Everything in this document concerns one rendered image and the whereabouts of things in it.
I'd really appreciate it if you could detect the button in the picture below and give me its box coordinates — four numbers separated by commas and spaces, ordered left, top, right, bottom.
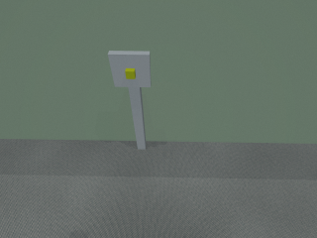
125, 68, 136, 79

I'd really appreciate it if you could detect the panel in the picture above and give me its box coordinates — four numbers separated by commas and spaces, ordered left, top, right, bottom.
108, 51, 152, 150

